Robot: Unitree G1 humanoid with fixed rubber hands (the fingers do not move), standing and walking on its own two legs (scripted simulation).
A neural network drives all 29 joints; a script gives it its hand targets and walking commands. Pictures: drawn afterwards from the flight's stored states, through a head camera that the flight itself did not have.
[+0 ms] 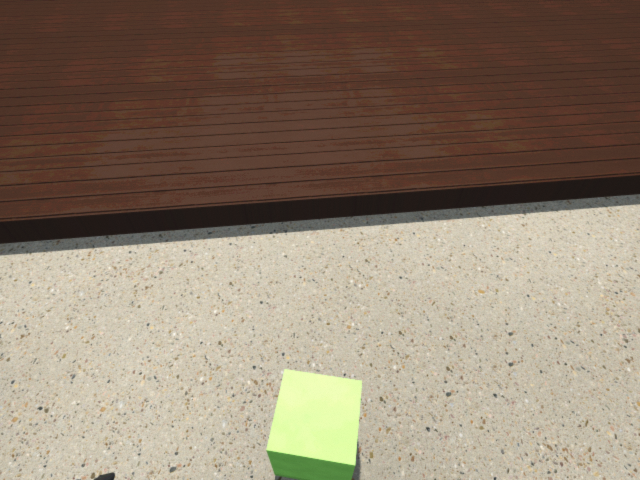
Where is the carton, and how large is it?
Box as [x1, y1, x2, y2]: [266, 369, 361, 479]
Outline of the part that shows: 285,369 266,449 274,473 276,475 298,479 350,479 355,462 361,381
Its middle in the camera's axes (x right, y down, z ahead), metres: -0.01 +0.53 +1.05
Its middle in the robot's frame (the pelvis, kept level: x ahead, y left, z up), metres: +0.40 +0.03 -0.66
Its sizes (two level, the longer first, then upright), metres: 0.210 0.200 0.250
